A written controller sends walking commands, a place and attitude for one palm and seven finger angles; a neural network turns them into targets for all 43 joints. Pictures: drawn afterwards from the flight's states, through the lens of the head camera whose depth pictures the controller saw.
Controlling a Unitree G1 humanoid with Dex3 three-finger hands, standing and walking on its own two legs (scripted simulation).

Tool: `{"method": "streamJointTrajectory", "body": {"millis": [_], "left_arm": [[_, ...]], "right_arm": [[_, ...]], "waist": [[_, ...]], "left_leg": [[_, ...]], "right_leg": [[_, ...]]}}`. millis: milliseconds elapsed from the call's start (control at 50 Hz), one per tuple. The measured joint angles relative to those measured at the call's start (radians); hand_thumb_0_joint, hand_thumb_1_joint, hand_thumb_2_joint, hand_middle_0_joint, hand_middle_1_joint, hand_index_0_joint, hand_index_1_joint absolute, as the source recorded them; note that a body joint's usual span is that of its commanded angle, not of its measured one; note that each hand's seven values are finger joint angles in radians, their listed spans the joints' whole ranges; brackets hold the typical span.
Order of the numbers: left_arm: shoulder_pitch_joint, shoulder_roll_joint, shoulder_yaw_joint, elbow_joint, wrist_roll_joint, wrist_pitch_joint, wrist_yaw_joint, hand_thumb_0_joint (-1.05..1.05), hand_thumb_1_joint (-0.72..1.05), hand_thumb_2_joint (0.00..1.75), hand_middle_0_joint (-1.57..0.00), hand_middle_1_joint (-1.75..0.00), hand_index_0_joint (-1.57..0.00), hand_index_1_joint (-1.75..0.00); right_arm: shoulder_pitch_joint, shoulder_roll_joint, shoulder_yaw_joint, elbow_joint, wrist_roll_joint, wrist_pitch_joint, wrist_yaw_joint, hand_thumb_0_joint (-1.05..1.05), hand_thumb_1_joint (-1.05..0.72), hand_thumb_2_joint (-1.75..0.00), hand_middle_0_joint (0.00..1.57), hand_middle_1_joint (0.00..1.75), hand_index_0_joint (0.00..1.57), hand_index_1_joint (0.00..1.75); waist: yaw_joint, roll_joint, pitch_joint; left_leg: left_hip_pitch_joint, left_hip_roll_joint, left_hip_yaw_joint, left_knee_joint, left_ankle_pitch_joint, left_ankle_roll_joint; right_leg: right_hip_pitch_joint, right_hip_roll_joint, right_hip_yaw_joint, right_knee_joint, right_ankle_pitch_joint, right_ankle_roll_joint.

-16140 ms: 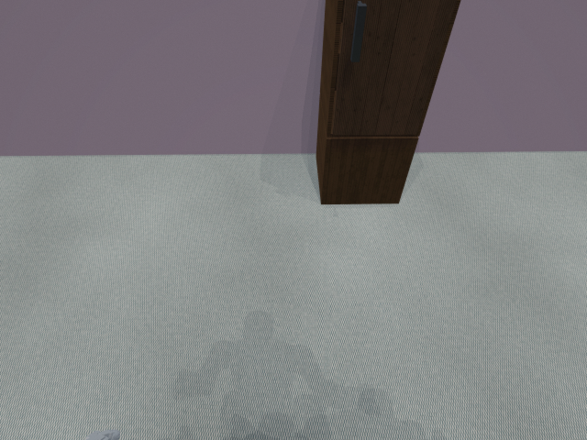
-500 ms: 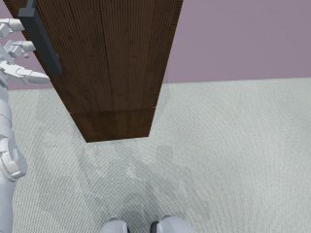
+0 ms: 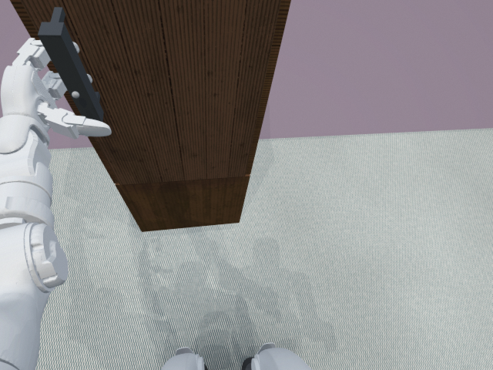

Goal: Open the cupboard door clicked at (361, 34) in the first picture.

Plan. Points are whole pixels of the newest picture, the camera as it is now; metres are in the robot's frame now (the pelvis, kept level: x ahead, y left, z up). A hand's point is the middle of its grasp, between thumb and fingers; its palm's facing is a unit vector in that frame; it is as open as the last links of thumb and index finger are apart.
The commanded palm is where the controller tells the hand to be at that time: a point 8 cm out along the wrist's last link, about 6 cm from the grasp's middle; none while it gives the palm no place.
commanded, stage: slide the fingers in behind the handle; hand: left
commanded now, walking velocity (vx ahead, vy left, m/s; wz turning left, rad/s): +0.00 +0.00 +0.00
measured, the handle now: (78, 70) +0.57 +0.22 +0.11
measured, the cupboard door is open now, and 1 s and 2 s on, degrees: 0 0 16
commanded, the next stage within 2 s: close the thumb around the handle in 0.60 s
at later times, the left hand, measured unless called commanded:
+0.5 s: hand (86, 96) +0.51 +0.20 +0.11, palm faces +0.05 -1.00 -0.02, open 14.0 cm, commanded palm +0.49 +0.24 +0.10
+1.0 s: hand (86, 94) +0.52 +0.20 +0.10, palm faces +0.04 -1.00 +0.00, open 11.4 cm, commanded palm +0.50 +0.24 +0.10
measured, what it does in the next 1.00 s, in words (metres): stands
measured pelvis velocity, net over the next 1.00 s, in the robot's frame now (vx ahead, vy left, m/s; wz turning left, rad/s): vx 0.00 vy -0.01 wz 0.01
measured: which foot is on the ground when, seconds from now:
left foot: down 0.00-1.00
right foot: down 0.00-1.00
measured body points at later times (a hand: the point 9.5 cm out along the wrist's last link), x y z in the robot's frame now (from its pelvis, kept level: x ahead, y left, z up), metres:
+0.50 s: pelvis -0.01 -0.01 +0.00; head +0.10 +0.01 +0.44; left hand +0.50 +0.25 +0.11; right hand -0.03 -0.28 -0.10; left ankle +0.00 +0.07 -0.69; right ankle -0.01 -0.10 -0.69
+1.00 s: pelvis +0.00 -0.01 +0.00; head +0.12 +0.02 +0.43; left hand +0.51 +0.25 +0.11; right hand -0.03 -0.28 -0.10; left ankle +0.00 +0.07 -0.69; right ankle -0.01 -0.10 -0.69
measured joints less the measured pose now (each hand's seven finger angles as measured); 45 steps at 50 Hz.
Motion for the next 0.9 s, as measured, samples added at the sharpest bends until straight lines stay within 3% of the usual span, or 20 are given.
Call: {"method": "streamJointTrajectory", "body": {"millis": [260,740,900], "left_arm": [[0.018,-0.044,-0.014,-0.007,0.004,-0.007,0.04,-0.02,-0.5,0.3,-0.3,-1.2,-0.3,-1.2],[-0.01,-0.001,-0.002,0.023,0.005,-0.012,0.025,-0.02,-0.5,0.3,-0.3,-1.2,-0.3,-1.2],[-0.016,0.008,-0.006,0.024,0.002,-0.009,0.018,-0.02,-0.33,0.37,-0.31,-1.22,-0.31,-1.22]], "right_arm": [[0.009,0.001,-0.006,0.006,0.001,-0.007,0.008,0.01,-0.9,-0.9,0.21,0.3,0.2,0.3],[0.01,-0.01,-0.004,0.007,0.004,-0.024,-0.003,0.01,-0.9,-0.9,0.21,0.3,0.2,0.3],[0.01,-0.009,-0.003,0.007,0.003,-0.025,-0.005,0.01,-0.9,-0.9,0.21,0.3,0.2,0.3]], "waist": [[0.005,0.003,-0.002],[-0.007,-0.001,0.006],[-0.008,0.0,0.008]], "left_leg": [[0.021,0.001,0.002,-0.008,0.007,-0.005],[0.002,0.006,-0.003,-0.005,0.013,-0.013],[-0.007,0.004,-0.006,-0.002,0.011,-0.011]], "right_leg": [[0.015,0.001,0.003,0.001,0.002,-0.006],[-0.004,0.006,-0.001,0.007,0.007,-0.015],[-0.01,0.005,-0.004,0.006,0.005,-0.013]]}}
